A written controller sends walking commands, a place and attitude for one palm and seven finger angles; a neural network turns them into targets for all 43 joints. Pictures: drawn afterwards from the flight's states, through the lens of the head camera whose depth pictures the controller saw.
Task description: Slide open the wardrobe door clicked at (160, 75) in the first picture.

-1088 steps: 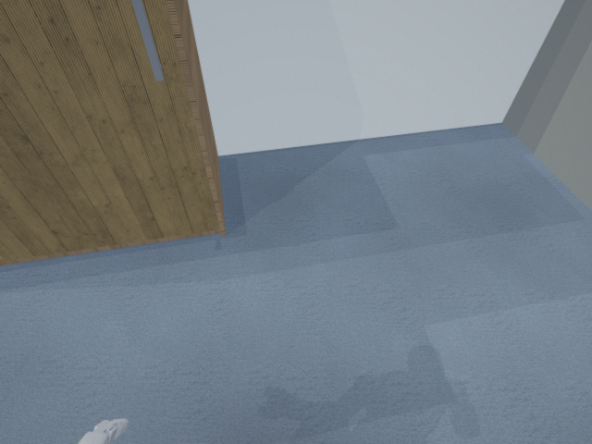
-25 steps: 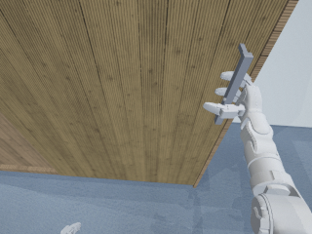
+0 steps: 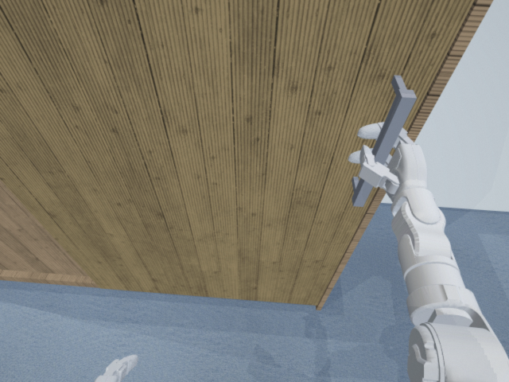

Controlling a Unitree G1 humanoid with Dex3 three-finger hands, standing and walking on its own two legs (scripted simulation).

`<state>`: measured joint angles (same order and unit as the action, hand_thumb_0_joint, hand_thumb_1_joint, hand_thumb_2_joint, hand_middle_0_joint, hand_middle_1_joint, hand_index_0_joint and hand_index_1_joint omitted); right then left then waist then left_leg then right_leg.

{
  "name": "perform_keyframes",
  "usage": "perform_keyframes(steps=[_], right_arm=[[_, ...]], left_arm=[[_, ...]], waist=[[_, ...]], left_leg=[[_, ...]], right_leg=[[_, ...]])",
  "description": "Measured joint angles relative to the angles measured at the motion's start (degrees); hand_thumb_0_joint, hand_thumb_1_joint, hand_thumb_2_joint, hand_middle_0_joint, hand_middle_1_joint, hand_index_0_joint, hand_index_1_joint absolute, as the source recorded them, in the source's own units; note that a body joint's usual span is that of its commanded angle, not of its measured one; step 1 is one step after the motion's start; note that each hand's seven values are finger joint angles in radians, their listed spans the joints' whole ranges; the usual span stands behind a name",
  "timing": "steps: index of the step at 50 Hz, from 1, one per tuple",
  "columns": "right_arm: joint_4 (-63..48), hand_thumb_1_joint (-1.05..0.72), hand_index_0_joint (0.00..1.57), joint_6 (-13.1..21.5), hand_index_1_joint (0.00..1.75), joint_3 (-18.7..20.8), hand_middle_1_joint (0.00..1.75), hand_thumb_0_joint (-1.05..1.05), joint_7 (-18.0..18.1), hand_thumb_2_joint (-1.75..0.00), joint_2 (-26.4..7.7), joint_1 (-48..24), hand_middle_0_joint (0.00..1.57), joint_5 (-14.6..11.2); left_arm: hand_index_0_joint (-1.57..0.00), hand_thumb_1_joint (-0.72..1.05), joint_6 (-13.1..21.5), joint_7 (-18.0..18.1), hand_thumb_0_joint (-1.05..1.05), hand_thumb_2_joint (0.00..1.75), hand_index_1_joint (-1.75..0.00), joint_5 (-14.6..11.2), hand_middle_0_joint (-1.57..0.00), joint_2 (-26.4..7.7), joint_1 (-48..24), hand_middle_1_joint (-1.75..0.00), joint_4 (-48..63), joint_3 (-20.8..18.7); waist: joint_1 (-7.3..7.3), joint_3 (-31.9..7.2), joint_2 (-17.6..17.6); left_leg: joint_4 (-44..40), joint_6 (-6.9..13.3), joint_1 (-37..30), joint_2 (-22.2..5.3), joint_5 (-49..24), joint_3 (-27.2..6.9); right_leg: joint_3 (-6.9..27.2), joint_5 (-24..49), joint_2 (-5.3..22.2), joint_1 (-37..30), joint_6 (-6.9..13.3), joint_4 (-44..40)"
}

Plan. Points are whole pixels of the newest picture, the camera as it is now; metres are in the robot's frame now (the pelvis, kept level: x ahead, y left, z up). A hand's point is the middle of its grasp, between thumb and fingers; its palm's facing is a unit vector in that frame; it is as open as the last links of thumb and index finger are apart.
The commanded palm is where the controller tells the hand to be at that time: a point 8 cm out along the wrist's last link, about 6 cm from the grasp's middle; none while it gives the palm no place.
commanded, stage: grip the handle and tug to test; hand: right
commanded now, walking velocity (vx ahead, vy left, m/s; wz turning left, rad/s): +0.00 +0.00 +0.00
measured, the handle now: (375, 149) +0.48 -0.14 +0.13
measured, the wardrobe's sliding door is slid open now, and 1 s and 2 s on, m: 0.00 0.00 0.05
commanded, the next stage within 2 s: tug the door sideways, standing still in 0.58 s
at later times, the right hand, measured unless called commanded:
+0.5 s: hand (366, 169) +0.43 -0.12 +0.13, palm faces -0.06 +1.00 +0.01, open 5.4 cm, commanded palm +0.38 -0.17 +0.13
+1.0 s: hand (366, 170) +0.42 -0.11 +0.13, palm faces +0.00 +1.00 +0.00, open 5.7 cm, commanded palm +0.40 -0.13 +0.13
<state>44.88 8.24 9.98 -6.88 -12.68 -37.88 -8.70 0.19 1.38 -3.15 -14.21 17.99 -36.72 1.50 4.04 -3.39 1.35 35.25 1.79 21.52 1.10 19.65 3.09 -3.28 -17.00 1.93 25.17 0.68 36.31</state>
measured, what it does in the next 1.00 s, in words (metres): stands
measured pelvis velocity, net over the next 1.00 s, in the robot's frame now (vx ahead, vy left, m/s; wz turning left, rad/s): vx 0.03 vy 0.00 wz -0.04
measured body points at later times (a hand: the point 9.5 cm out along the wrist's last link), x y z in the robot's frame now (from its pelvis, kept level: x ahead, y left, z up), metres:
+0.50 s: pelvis +0.02 +0.00 +0.00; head +0.03 +0.01 +0.45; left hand +0.10 +0.26 -0.11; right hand +0.42 -0.17 +0.13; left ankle -0.02 +0.10 -0.73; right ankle +0.01 -0.11 -0.73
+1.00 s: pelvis +0.03 +0.00 +0.00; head +0.05 +0.01 +0.45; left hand +0.18 +0.24 -0.10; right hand +0.41 -0.17 +0.14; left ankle -0.02 +0.10 -0.73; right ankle +0.01 -0.12 -0.73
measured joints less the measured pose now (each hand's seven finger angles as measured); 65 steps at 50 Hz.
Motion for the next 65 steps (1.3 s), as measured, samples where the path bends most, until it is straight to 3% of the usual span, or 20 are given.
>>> perform_keyframes(steps=[13, 20, 36, 47, 65], right_arm=[[-3.0, -0.79, 0.44, -1.0, 1.4, 0.8, 1.4, 0.02, 0.6, -0.82, -0.3, 2.5, 0.41, -0.4], [-9.6, -0.79, 0.4, -2.7, 1.4, 1.1, 1.4, 0.03, 1.6, -0.8, 0.1, 7.7, 0.38, -0.9], [-28.1, -0.78, 0.3, -10.9, 1.36, -1.1, 1.37, 0.03, 2.1, -0.78, 1.5, 19.7, 0.28, -1.8], [-24.6, -0.75, 0.35, -12.3, 1.37, -6.3, 1.37, 0.03, 6.0, -0.83, 5.1, 12.8, 0.32, 0.0], [-15.1, -0.8, 0.26, -8.1, 1.4, -11.0, 1.38, 0.02, 10.9, -0.81, 6.6, 5.3, 0.29, 0.3]], left_arm=[[-0.2, 0.9, -0.4, 0.1, 0.0, 0.9, -0.3, -0.1, -0.2, -0.4, 0.6, -0.3, 0.6, -0.5], [-0.2, 0.9, -0.4, -0.6, 0.01, 0.9, -0.3, -0.1, -0.2, -0.2, 1.0, -0.3, 1.4, -0.8], [-0.2, 0.9, -1.4, -0.9, 0.01, 0.9, -0.3, 0.0, -0.2, 0.4, -2.0, -0.3, 4.2, -0.7], [-0.2, 0.9, -2.1, 0.0, 0.0, 0.9, -0.3, 0.9, -0.2, 0.1, -4.4, -0.3, 2.0, -1.2], [-0.2, 0.9, 0.0, -1.3, 0.01, 0.9, -0.3, 1.4, -0.2, 1.1, -1.2, -0.3, -1.0, -0.5]], waist=[[0.44, 0.0, 0.1], [0.42, -0.6, 0.3], [-1.18, -1.1, 0.2], [-3.7, -0.4, 0.5], [-3.69, 0.3, 1.2]], left_leg=[[-0.8, 0.1, -0.7, 0.3, -0.4, -0.8], [-1.7, 0.0, -1.8, 0.5, -0.3, -1.9], [-4.9, -0.3, -6.4, 0.4, 0.0, -2.7], [-3.4, -0.3, -5.7, -0.7, 1.4, 1.1], [0.0, -0.4, -2.8, -1.5, 2.0, 2.5]], right_leg=[[-0.7, 0.1, 0.3, -1.1, -0.1, -1.0], [-1.8, -0.1, 0.4, -2.8, -0.1, -2.2], [-1.9, -0.7, 0.0, -7.5, -0.1, -5.4], [2.2, -1.4, -1.4, -4.8, -0.3, -2.9], [3.7, -1.1, -2.2, -1.2, 0.0, 0.6]])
